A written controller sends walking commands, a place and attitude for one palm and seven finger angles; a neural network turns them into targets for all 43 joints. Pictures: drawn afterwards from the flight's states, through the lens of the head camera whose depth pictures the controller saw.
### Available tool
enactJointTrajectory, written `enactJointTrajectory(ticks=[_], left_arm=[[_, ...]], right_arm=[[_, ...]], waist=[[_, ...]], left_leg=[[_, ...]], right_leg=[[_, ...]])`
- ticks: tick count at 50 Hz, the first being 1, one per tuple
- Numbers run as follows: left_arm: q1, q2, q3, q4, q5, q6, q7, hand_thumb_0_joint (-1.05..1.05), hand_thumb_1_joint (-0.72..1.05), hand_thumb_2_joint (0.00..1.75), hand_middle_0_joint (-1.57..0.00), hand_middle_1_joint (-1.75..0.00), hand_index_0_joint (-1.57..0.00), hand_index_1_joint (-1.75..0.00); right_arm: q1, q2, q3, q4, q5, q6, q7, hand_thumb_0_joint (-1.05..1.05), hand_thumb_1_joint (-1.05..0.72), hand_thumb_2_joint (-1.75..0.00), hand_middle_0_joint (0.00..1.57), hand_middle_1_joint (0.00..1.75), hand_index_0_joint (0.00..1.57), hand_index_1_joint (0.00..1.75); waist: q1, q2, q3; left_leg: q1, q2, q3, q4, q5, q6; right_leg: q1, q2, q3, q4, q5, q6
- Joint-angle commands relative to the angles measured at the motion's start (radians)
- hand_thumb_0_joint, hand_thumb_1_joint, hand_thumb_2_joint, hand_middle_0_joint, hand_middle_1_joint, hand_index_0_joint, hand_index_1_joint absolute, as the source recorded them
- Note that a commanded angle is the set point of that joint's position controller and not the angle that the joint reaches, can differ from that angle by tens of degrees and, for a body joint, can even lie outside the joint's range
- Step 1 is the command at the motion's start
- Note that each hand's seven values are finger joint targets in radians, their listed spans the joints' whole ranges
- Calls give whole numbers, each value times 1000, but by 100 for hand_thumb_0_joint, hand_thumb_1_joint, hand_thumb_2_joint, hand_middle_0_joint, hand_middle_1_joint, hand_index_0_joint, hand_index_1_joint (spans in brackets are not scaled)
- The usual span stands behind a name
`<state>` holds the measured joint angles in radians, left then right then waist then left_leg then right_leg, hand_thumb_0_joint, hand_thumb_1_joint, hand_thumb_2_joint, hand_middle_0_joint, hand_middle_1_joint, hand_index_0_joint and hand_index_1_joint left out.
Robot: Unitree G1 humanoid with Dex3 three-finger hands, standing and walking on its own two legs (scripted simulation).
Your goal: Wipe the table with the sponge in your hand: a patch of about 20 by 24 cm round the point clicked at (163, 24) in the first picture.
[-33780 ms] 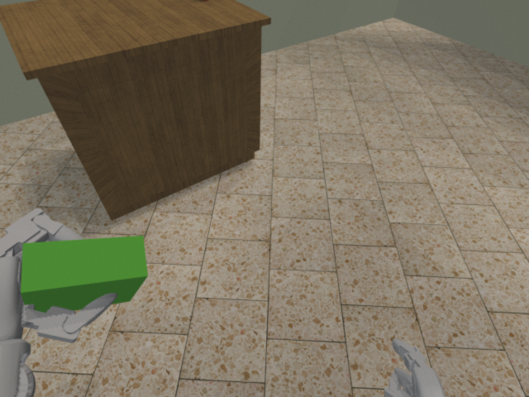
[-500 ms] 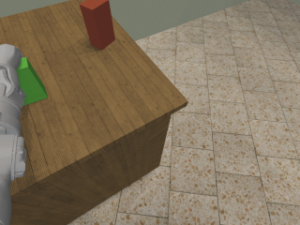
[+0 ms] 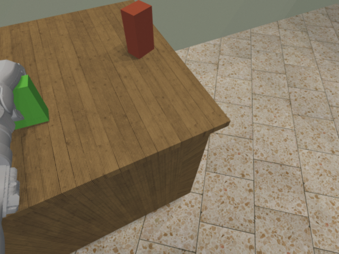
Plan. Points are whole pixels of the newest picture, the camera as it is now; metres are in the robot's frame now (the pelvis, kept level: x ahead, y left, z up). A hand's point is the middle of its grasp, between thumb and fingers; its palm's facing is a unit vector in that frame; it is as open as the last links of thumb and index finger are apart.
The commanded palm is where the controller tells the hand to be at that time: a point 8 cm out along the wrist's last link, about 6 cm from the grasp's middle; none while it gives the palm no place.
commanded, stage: wipe back along the first lane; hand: left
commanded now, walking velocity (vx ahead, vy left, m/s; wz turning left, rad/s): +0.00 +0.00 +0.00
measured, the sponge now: (15, 110) +0.43 +0.37 +0.08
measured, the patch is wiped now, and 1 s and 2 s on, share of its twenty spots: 1.00 1.00 1.00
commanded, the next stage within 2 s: lift the sponge slowly off the table in 1.62 s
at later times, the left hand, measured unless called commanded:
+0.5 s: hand (16, 105) +0.42 +0.35 +0.11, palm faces -0.09 +0.03 -1.00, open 9.4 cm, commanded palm +0.39 +0.34 +0.15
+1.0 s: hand (13, 122) +0.37 +0.34 +0.10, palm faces -0.04 +0.01 -1.00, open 9.4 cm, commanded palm +0.33 +0.32 +0.13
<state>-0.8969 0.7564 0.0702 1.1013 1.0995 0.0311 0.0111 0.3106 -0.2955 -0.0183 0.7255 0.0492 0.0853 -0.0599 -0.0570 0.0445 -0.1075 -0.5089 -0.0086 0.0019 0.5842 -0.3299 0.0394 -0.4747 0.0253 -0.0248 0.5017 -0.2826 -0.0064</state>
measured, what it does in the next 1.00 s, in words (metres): stands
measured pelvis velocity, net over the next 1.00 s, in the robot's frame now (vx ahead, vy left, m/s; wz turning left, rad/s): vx -0.01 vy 0.00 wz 0.00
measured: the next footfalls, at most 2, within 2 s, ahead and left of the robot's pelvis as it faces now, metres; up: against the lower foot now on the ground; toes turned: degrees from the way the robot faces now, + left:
none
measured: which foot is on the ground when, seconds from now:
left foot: down 0.00-1.00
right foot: down 0.00-1.00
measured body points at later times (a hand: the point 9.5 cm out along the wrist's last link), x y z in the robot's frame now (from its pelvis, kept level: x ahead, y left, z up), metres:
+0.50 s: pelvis -0.01 +0.00 +0.00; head +0.05 -0.01 +0.45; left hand +0.42 +0.34 +0.16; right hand +0.03 -0.27 -0.14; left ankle -0.04 +0.09 -0.73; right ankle -0.04 -0.12 -0.73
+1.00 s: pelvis -0.01 +0.00 +0.01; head +0.02 -0.02 +0.45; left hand +0.37 +0.33 +0.16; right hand +0.13 -0.26 -0.12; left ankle -0.04 +0.09 -0.73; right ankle -0.04 -0.12 -0.73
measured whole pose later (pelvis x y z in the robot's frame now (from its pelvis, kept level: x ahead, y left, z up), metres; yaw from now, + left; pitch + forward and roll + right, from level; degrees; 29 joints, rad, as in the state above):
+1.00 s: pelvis -0.01 +0.00 +0.01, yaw +0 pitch +9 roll -1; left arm -0.54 0.58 0.01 0.69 0.99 0.21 0.06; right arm 0.21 -0.30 0.00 0.69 0.07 0.11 -0.05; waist 0.03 0.06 -0.11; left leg -0.37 -0.02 0.02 0.53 -0.31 0.04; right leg -0.36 0.01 -0.01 0.49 -0.28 0.00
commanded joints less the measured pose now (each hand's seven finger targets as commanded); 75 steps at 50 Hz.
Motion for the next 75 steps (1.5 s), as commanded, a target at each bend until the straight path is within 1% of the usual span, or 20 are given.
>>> enactJointTrajectory(ticks=[1, 7, 16, 20, 22, 26, 30, 32, 34, 41, 52, 56, 58, 61, 64, 66, 68, 71, 73, 75], left_arm=[[-488, 376, 59, -183, 18, 2, 48, 0, 10, 130, -120, -160, -120, -160], [-393, 249, -15, -180, -11, -5, 40, 0, 10, 130, -120, -160, -120, -160], [-225, 278, 63, -185, -39, 4, 65, 0, 10, 130, -120, -160, -120, -160], [-175, 227, 35, -200, -37, 28, 82, 0, 10, 130, -120, -160, -120, -160], [-179, 206, 28, -263, -44, 30, 86, 0, 10, 130, -120, -160, -120, -160], [-80, 172, 31, -263, -66, 68, 83, 0, 10, 130, -120, -160, -120, -160], [-63, 151, -2, -223, -55, 102, 74, 0, 10, 130, -120, -160, -120, -160], [-65, 145, -10, -260, -46, 103, 66, 0, 10, 130, -120, -160, -120, -160], [-22, 118, -22, -240, -46, 113, 56, 0, 10, 130, -120, -160, -120, -160], [62, 62, -34, -391, -68, 124, 38, 0, 10, 130, -120, -160, -120, -160], [272, -7, -45, -581, -118, 212, 13, 0, 10, 130, -120, -160, -120, -160], [307, -3, -25, -665, -126, 233, 7, 0, 10, 130, -120, -160, -120, -160], [349, -53, -57, -690, -133, 244, 6, 0, 10, 130, -120, -160, -120, -160], [366, -31, -31, -749, -141, 254, 7, 0, 10, 130, -120, -160, -120, -160], [332, -72, -77, -734, -138, 281, 5, 0, 10, 130, -120, -160, -120, -160], [334, -5, -20, -747, -134, 284, 6, 0, 10, 130, -120, -160, -120, -160], [345, -97, -99, -751, -134, 291, -2, 0, 10, 130, -120, -160, -120, -160], [367, -53, -59, -771, -136, 292, -9, 0, 10, 130, -120, -160, -120, -160], [384, -138, -126, -776, -134, 297, -14, 0, 10, 130, -120, -160, -120, -160], [378, -129, -121, -810, -139, 300, -16, 0, 10, 130, -120, -160, -120, -160]], right_arm=[[143, -169, -50, -39, -1, -15, -11, 0, -90, -90, 20, 30, 20, 30], [135, -159, -54, -44, 5, -15, -11, 0, -90, -90, 20, 30, 20, 30], [90, -162, -46, -52, 8, -11, 1, 0, -90, -90, 20, 30, 20, 30], [65, -157, -47, -57, 12, -16, 6, 0, -90, -90, 20, 30, 20, 30], [52, -152, -50, -62, 13, -20, 9, 0, -90, -90, 20, 30, 20, 30], [17, -152, -46, -72, 14, -18, 13, 0, -90, -90, 20, 30, 20, 30], [-16, -153, -32, -77, 18, -15, 8, 0, -90, -90, 20, 30, 20, 30], [-28, -148, -32, -86, 17, -15, 5, 0, -90, -90, 20, 30, 20, 30], [-35, -149, -30, -91, 17, -14, 3, 0, -90, -90, 20, 30, 20, 30], [-81, -142, -32, -131, 15, -15, 4, 0, -90, -90, 20, 30, 20, 30], [-165, -132, -19, -160, 18, -25, 5, 0, -90, -90, 20, 30, 20, 30], [-192, -135, -17, -167, 13, -33, 4, 0, -90, -90, 20, 30, 20, 30], [-200, -127, -16, -170, 15, -38, 5, 0, -90, -90, 20, 30, 20, 30], [-231, -130, -11, -176, 12, -41, 2, 0, -90, -90, 20, 30, 20, 30], [-242, -125, -5, -166, 13, -45, -7, 0, -90, -90, 20, 30, 20, 30], [-253, -132, -1, -165, 9, -47, -12, 0, -90, -90, 20, 30, 20, 30], [-258, -117, 2, -173, 13, -49, -13, 0, -90, -90, 20, 30, 20, 30], [-271, -125, 2, -172, 9, -51, -16, 0, -90, -90, 20, 30, 20, 30], [-274, -111, 5, -179, 11, -55, -13, 0, -90, -90, 20, 30, 20, 30], [-283, -113, 6, -183, 10, -57, -14, 0, -90, -90, 20, 30, 20, 30]], waist=[[-23, 111, -373], [-29, 93, -356], [31, 34, -340], [30, 23, -291], [36, 53, -331], [52, 4, -303], [44, -46, -214], [49, -7, -242], [51, -43, -210], [79, -12, -253], [102, -35, -222], [112, -53, -213], [108, -55, -193], [120, -51, -191], [103, -86, -137], [121, -65, -157], [108, -62, -144], [120, -50, -158], [110, -68, -136], [114, -57, -149]], left_leg=[[252, -4, -21, -4, 584, -14], [286, 5, -27, -4, 568, -16], [196, -5, -11, -48, 490, -4], [203, -4, -10, -57, 469, -2], [246, 0, -14, -55, 523, -3], [227, -3, -7, -67, 517, -1], [176, -13, 3, -90, 380, 6], [204, -13, 7, -89, 407, 6], [194, -13, 6, -90, 396, 5], [244, -7, 0, -79, 494, 3], [269, -12, -6, -85, 538, 1], [276, -9, -13, -93, 525, -1], [286, -11, -11, -93, 510, 0], [279, -13, -12, -104, 474, -3], [272, -17, -8, -118, 392, -1], [268, -19, -8, -125, 386, -4], [278, -21, -7, -124, 377, -3], [288, -19, -8, -125, 384, -5], [288, -22, -8, -122, 380, -2], [298, -22, -7, -125, 371, -1]], right_leg=[[142, 27, 18, -1, 402, -47], [105, 32, 11, -4, 353, -42], [220, 25, 18, -15, 381, -46], [196, 28, 11, -18, 349, -43], [203, 27, 12, -11, 364, -42], [239, 22, 10, -22, 387, -43], [233, 17, 9, -34, 326, -39], [242, 13, 13, -29, 339, -41], [233, 14, 8, -34, 335, -41], [248, 11, 5, -25, 385, -48], [291, 11, -4, -22, 409, -41], [294, 12, -7, -31, 392, -45], [281, 13, -11, -31, 378, -41], [299, 11, -7, -38, 364, -45], [272, 11, -15, -49, 311, -41], [299, 9, -6, -52, 309, -46], [283, 8, -14, -51, 296, -43], [297, 8, -8, -53, 302, -47], [284, 10, -16, -51, 300, -44], [288, 9, -13, -54, 296, -44]])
